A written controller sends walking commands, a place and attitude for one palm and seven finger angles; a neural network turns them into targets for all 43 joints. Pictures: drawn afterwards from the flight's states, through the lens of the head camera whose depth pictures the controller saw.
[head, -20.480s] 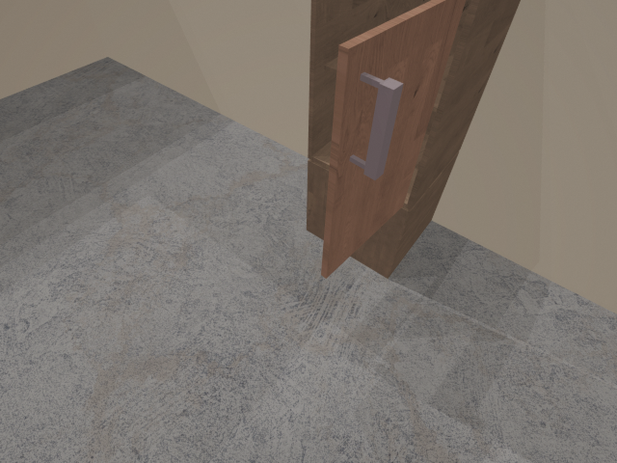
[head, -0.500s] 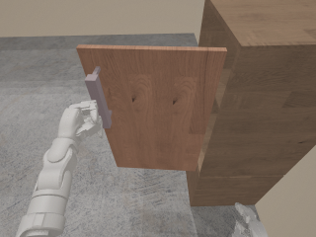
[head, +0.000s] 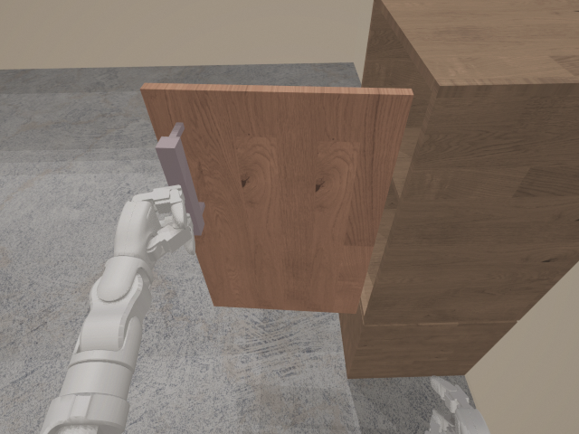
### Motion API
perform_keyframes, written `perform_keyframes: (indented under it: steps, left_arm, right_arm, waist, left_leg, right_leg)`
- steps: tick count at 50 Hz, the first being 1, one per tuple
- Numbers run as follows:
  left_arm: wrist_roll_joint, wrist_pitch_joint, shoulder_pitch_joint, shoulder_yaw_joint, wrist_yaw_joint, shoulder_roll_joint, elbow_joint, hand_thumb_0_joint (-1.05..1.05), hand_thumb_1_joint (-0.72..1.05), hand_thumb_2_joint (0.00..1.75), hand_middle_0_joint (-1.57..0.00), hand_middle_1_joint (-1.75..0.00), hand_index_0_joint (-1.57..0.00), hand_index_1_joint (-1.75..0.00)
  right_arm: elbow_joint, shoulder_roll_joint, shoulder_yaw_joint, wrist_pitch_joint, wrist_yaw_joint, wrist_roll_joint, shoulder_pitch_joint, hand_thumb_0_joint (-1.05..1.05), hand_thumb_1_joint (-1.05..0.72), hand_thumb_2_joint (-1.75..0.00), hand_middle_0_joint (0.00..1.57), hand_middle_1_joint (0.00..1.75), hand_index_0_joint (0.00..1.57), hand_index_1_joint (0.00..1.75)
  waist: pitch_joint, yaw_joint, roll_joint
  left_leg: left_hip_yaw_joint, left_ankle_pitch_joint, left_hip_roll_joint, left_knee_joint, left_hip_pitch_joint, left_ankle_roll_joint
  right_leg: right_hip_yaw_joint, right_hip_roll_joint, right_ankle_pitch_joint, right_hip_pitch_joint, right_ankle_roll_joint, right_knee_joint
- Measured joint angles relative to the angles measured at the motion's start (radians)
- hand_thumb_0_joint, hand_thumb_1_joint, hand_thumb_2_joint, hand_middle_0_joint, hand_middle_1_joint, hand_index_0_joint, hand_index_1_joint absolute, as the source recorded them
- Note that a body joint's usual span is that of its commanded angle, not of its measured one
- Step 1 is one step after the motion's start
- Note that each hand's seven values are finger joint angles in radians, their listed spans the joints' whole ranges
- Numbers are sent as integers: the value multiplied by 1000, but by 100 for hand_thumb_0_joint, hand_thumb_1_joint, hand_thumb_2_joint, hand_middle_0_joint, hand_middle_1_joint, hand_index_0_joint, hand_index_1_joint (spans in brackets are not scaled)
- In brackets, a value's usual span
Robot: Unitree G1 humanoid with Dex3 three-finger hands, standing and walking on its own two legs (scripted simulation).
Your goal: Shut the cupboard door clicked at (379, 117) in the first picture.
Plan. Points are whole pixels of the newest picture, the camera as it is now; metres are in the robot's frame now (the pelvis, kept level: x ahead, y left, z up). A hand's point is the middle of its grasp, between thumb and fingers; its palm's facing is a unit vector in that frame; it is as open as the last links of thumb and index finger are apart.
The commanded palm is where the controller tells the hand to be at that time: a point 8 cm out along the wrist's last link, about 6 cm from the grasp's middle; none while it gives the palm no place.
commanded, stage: push the door shut along its arc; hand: left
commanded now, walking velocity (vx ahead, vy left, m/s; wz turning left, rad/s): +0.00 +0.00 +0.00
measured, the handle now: (187, 181) +0.46 +0.19 +0.12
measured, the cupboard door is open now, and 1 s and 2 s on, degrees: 85 69 56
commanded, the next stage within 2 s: pull the fist back off the door in 1.86 s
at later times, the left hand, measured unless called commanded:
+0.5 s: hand (197, 197) +0.41 +0.16 +0.12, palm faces -0.10 -0.99 -0.04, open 3.1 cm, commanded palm +0.40 +0.20 +0.12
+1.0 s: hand (219, 176) +0.46 +0.14 +0.12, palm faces -0.24 -0.97 -0.03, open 3.1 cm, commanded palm +0.46 +0.18 +0.12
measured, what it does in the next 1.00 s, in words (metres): stands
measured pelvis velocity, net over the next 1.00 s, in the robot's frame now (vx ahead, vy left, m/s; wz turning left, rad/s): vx -0.01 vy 0.01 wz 0.01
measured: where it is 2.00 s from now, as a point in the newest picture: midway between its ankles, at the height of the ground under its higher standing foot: outside the picture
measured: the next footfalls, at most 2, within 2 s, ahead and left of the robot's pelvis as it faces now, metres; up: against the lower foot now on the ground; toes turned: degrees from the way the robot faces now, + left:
none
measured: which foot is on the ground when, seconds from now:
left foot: down 0.00-1.00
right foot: down 0.00-1.00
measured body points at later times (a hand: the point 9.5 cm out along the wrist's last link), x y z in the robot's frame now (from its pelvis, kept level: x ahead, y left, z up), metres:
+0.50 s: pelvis +0.00 +0.00 +0.00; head +0.03 -0.01 +0.45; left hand +0.41 +0.21 +0.13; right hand +0.10 -0.26 -0.11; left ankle -0.01 +0.09 -0.73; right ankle -0.01 -0.10 -0.73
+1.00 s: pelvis -0.01 +0.01 -0.01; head +0.05 +0.01 +0.44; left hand +0.47 +0.19 +0.13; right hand +0.04 -0.26 -0.13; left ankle -0.01 +0.09 -0.73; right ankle -0.01 -0.10 -0.73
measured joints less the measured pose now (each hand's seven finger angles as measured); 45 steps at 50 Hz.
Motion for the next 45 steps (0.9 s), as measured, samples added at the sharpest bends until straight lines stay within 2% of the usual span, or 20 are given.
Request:
perform_keyframes:
  steps: [6,11,19,32,38,45]
  left_arm:
    - [14,0,-51,9,-17,35,77,1,90,90,-130,-150,-130,-150]
    - [-2,-28,-157,15,-63,66,175,2,90,90,-130,-150,-130,-150]
    - [-11,-59,-302,41,-130,102,373,-1,91,93,-130,-150,-130,-150]
    - [-2,-135,-412,47,-192,107,541,0,93,93,-130,-150,-130,-150]
    - [17,-162,-473,53,-199,128,614,1,91,91,-130,-150,-130,-150]
    - [19,-183,-571,53,-233,153,732,1,90,90,-130,-150,-130,-150]
  right_arm:
    - [-8,-3,6,8,-5,2,-10,1,-90,-90,20,30,20,30]
    - [5,-14,8,8,-18,4,-11,1,-90,-90,20,30,20,30]
    - [24,-28,-1,24,-15,6,30,1,-90,-90,20,30,20,30]
    - [37,-38,-15,43,-5,-4,93,1,-90,-90,20,30,20,30]
    - [33,-34,-15,44,0,-9,104,1,-90,-90,20,30,20,30]
    - [49,-35,-12,41,-1,-17,112,0,-90,-90,20,30,20,30]
  waist:
    - [16,-9,-5]
    - [30,-16,-5]
    - [16,-34,-10]
    - [2,-69,-10]
    - [5,-84,-12]
    - [4,-99,-12]
  left_leg:
    - [-6,1,3,7,-6,-3]
    - [-12,3,3,15,-24,-4]
    - [-17,2,0,29,-71,-4]
    - [-3,-14,-1,50,-107,4]
    - [1,-15,-1,60,-130,7]
    - [-1,-18,-4,81,-170,11]
  right_leg:
    - [-6,3,1,-3,-4,3]
    - [-13,3,3,-17,-7,6]
    - [-19,-1,-2,-62,-7,23]
    - [-4,-3,-13,-103,0,45]
    - [-1,-3,-12,-128,2,55]
    - [-4,-7,-15,-164,6,73]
